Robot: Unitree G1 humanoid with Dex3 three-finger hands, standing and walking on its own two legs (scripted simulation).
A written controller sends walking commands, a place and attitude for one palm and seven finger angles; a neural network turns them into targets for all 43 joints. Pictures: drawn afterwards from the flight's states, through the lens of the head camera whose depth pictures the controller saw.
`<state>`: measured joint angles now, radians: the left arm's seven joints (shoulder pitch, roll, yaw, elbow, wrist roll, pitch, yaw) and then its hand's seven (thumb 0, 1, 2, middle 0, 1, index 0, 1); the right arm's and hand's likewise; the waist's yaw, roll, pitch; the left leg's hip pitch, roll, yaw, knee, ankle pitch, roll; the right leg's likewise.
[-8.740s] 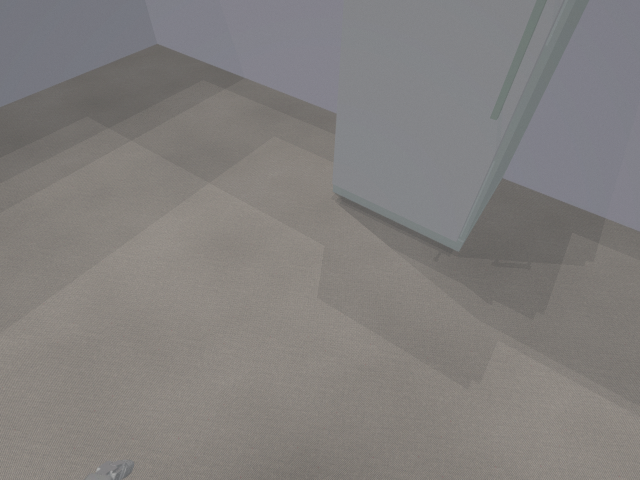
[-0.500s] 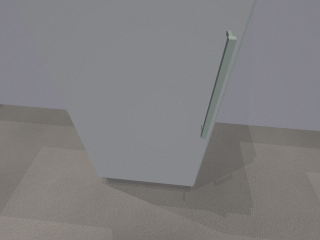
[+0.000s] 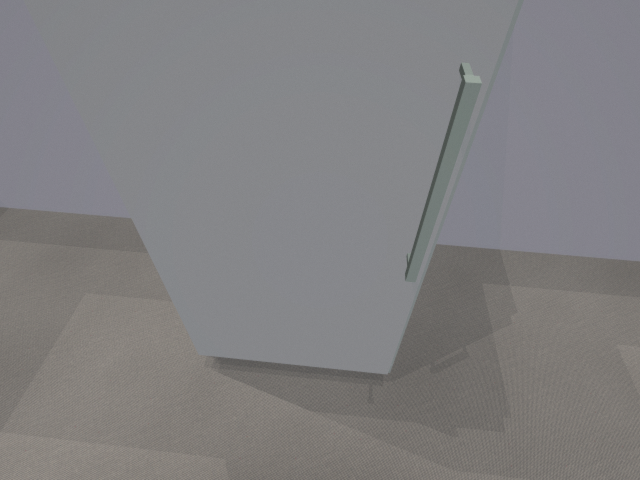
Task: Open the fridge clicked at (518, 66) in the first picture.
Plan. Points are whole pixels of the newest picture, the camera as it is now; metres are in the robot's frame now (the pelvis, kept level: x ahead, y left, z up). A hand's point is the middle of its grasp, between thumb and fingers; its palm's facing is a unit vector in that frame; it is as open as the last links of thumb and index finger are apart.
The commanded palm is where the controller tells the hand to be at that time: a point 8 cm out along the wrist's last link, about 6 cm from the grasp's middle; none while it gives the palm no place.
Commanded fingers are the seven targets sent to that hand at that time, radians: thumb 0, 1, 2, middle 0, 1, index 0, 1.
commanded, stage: shuffle to correct the standing spot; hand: right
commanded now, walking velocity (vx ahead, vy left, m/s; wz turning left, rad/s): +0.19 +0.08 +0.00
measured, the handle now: (432, 194) +0.52 -0.14 +0.08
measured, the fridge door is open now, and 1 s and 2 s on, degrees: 0 0 0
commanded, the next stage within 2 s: come to a stop and stand still in 0.16 s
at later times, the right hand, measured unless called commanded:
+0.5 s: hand out of the picture +0.02 -0.15 -0.19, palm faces +0.06 +0.99 -0.16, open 7.4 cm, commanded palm none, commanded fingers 0.00 -0.90 -0.90 0.20 0.30 0.20 0.30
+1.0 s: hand out of the picture +0.10 -0.21 -0.17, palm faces +0.02 +0.96 -0.27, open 7.4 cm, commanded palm none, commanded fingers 0.00 -0.90 -0.90 0.20 0.30 0.20 0.30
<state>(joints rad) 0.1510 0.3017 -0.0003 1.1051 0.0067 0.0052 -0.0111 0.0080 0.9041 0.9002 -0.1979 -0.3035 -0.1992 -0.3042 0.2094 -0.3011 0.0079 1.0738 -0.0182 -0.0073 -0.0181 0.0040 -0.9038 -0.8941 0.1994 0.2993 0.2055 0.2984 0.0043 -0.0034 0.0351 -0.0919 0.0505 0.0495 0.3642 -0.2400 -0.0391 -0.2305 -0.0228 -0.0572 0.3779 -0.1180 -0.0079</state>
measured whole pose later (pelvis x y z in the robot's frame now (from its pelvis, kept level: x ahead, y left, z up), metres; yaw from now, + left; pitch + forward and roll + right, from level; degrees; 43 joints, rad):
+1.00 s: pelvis -0.01 +0.00 -0.02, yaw +0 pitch -3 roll +1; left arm 0.20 0.23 0.04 0.85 0.02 0.01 0.00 0.01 0.91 0.90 -0.20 -0.30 -0.20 -0.30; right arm 0.24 -0.25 -0.02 0.82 -0.03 0.03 -0.02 0.00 -0.90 -0.89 0.20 0.30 0.20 0.30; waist 0.01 0.00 0.00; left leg -0.21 0.05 0.07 0.63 -0.37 -0.03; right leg -0.36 -0.03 -0.03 0.65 -0.24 -0.01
